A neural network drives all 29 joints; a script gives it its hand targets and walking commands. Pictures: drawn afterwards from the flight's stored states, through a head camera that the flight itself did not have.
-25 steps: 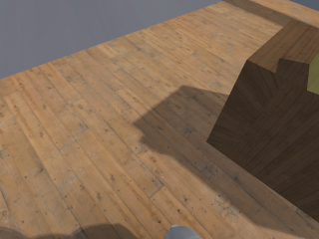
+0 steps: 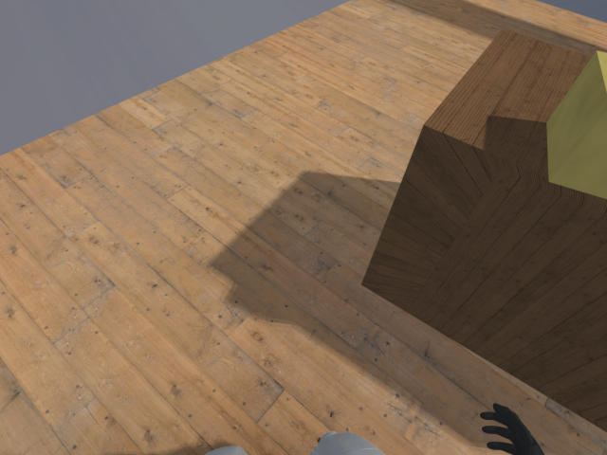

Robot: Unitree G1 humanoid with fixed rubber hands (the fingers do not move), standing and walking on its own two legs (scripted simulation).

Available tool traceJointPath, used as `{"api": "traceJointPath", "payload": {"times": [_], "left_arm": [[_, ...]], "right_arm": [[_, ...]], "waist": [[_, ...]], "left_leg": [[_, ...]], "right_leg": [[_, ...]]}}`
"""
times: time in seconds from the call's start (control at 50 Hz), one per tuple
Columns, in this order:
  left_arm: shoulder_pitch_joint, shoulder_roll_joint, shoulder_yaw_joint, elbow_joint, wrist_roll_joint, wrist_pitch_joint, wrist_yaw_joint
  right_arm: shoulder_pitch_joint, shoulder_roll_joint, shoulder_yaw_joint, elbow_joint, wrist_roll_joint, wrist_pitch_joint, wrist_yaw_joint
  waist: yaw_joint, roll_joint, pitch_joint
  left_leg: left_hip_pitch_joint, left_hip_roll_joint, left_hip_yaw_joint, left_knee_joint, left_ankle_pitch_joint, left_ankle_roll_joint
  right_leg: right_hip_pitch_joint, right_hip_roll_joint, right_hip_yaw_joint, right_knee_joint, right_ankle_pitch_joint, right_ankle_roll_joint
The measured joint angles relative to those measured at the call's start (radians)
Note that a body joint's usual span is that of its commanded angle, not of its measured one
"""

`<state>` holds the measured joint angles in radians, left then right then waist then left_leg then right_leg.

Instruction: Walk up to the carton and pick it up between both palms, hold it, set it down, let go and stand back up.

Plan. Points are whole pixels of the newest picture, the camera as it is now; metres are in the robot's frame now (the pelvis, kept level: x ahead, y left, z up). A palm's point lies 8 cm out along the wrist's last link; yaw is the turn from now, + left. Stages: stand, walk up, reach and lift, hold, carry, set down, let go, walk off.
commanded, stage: walk up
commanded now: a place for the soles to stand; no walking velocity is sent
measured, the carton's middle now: out of the picture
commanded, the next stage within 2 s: none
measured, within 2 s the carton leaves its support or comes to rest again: neither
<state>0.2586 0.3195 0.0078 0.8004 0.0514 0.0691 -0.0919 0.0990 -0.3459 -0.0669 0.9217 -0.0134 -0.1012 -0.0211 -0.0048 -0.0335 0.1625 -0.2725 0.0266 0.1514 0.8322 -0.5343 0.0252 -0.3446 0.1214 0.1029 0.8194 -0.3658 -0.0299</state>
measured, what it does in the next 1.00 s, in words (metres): walks ahead: right foot, then left foot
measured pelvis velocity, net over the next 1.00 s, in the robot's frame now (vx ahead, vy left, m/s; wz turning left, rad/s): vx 0.20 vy -0.15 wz -0.21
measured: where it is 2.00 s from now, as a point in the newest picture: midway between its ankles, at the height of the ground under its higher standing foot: (401, 418)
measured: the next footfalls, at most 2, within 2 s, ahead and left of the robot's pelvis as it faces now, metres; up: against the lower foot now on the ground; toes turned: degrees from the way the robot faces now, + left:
right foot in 0.38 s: +0.26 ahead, -0.15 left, +0.00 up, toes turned +2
left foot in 0.64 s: +0.22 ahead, +0.00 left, +0.00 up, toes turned +0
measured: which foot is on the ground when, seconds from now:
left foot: down 0.00-0.40, up 0.42-0.62, down 0.64-1.00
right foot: down 0.00-0.02, up 0.04-0.36, down 0.38-0.64, up 0.66-1.00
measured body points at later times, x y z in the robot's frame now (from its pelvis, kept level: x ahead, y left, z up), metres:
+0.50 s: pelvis +0.13 -0.07 -0.01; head +0.13 -0.06 +0.44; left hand +0.24 +0.19 -0.14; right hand +0.19 -0.39 -0.12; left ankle +0.07 +0.04 -0.64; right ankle +0.22 -0.15 -0.70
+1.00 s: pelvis +0.20 -0.15 +0.00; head +0.23 -0.13 +0.45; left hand +0.35 +0.10 -0.14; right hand +0.16 -0.47 -0.10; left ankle +0.18 +0.00 -0.70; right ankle +0.27 -0.30 -0.68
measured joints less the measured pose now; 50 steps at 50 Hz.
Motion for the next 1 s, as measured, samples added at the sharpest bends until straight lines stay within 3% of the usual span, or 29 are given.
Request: {"api": "traceJointPath", "payload": {"times": [0.02,0.04,0.12,0.28,0.34,0.38,0.42,0.46,0.5,0.56,0.62,0.64,0.68,0.74,0.94,1.0], "left_arm": [[-0.007,0.000,0.000,0.000,0.000,0.006,0.000],[-0.009,0.000,0.000,0.000,0.000,0.010,0.001],[-0.015,0.005,0.000,0.000,0.000,0.004,0.001],[-0.044,0.007,0.000,0.000,0.000,0.002,0.001],[-0.044,0.007,0.000,0.000,-0.001,0.002,0.001],[-0.033,0.008,0.000,0.000,-0.003,-0.007,0.001],[-0.011,0.008,0.001,0.001,-0.003,-0.012,0.007],[0.005,0.008,0.001,0.001,-0.003,-0.003,0.011],[0.004,0.007,0.001,0.000,-0.004,0.001,0.012],[0.004,0.007,0.000,0.000,-0.004,-0.002,0.015],[0.003,0.007,0.001,-0.001,-0.004,0.012,0.015],[-0.004,0.008,0.001,0.000,-0.004,0.017,0.015],[-0.027,0.008,0.001,0.000,-0.004,0.025,0.015],[-0.031,0.012,0.001,0.000,-0.004,0.013,0.015],[-0.034,0.024,0.001,0.000,-0.004,0.010,0.009],[-0.034,0.025,0.001,-0.001,-0.004,0.004,0.008]], "right_arm": [[0.011,0.000,0.000,0.001,0.000,-0.007,0.000],[0.026,0.000,0.000,0.001,0.000,-0.008,-0.001],[0.112,-0.001,0.000,0.001,0.000,-0.002,-0.011],[0.239,-0.001,0.000,0.001,0.000,0.035,-0.023],[0.249,-0.001,0.000,0.001,0.000,0.049,-0.023],[0.244,-0.004,0.000,0.001,0.000,0.056,-0.023],[0.188,-0.005,0.000,0.001,0.000,0.070,-0.023],[0.126,0.007,0.000,0.000,0.000,0.070,-0.023],[0.072,0.014,0.000,-0.001,0.000,0.057,-0.019],[0.013,0.012,0.000,0.000,0.000,0.048,-0.010],[0.012,0.005,0.000,0.000,0.000,0.044,-0.007],[0.024,0.002,-0.001,0.000,0.000,0.039,-0.007],[0.067,-0.001,-0.001,0.001,0.000,0.036,-0.011],[0.140,-0.003,-0.001,0.001,0.000,0.043,-0.018],[0.226,-0.004,-0.001,0.000,0.000,0.041,-0.019],[0.226,-0.004,-0.001,0.000,0.000,0.041,-0.019]], "waist": [[0.001,-0.004,0.001],[0.000,-0.008,-0.004],[0.000,-0.009,-0.052],[0.000,-0.039,-0.061],[0.001,-0.046,-0.066],[0.002,-0.046,-0.072],[0.002,-0.032,-0.033],[0.002,-0.027,-0.012],[0.001,-0.027,0.011],[0.000,-0.026,0.047],[-0.001,-0.025,0.020],[0.000,-0.030,0.011],[0.000,-0.041,0.018],[0.000,-0.040,-0.010],[0.000,-0.050,-0.059],[0.000,-0.050,-0.072]], "left_leg": [[0.001,0.000,0.001,-0.020,0.091,0.012],[0.002,0.000,0.004,-0.021,0.101,0.024],[0.007,0.017,0.006,-0.047,0.059,0.034],[0.085,0.029,0.030,-0.061,-0.006,-0.002],[0.130,0.032,0.043,-0.052,-0.043,-0.022],[0.135,0.043,0.044,0.031,-0.072,-0.024],[0.124,0.068,0.027,0.221,-0.030,-0.023],[0.071,0.044,-0.006,0.371,-0.030,-0.023],[0.027,0.017,-0.009,0.389,-0.031,-0.024],[0.000,0.005,-0.011,0.318,-0.032,-0.024],[0.002,0.006,-0.012,0.083,-0.038,-0.022],[0.006,0.005,-0.011,0.004,0.021,-0.011],[0.008,0.005,-0.010,-0.008,0.100,0.013],[0.009,0.028,-0.009,-0.017,0.095,0.017],[0.024,0.097,0.005,-0.034,0.049,-0.047],[0.040,0.113,0.009,-0.029,0.028,-0.076]], "right_leg": [[0.001,0.001,0.001,0.000,-0.003,0.000],[-0.007,0.001,0.001,0.015,-0.003,0.000],[-0.108,0.001,0.001,0.136,-0.003,0.003],[-0.256,-0.042,-0.003,0.168,-0.003,0.004],[-0.241,-0.059,-0.017,0.103,0.018,-0.003],[-0.183,-0.058,-0.019,0.042,0.056,-0.031],[-0.138,-0.027,-0.023,0.092,0.071,-0.028],[-0.096,-0.002,-0.019,0.099,0.048,-0.033],[-0.056,0.004,-0.017,0.074,0.048,-0.036],[-0.006,0.019,-0.018,0.032,0.062,-0.036],[-0.019,0.050,-0.019,-0.008,0.081,-0.035],[-0.032,0.055,-0.018,-0.011,0.083,-0.031],[-0.037,0.055,-0.017,0.001,0.083,-0.018],[-0.104,0.053,-0.018,0.094,0.074,0.010],[-0.233,-0.092,-0.016,0.133,0.073,0.017],[-0.220,-0.117,-0.017,0.097,0.073,0.002]]}}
